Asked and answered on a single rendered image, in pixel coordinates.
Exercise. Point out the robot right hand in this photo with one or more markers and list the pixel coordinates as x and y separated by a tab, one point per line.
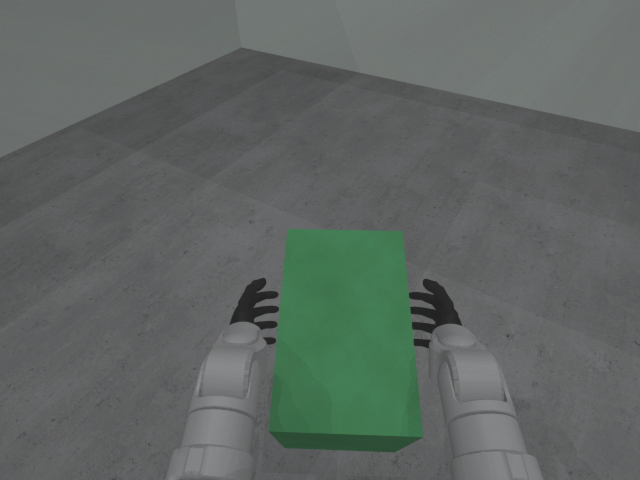
444	313

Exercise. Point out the right robot forearm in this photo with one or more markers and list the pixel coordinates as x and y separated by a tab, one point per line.
485	436

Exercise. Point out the carton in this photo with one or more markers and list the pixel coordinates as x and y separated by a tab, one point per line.
345	374

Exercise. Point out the left robot forearm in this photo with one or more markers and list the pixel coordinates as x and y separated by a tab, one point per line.
217	438

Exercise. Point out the robot left hand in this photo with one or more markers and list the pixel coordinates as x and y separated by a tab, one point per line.
245	311

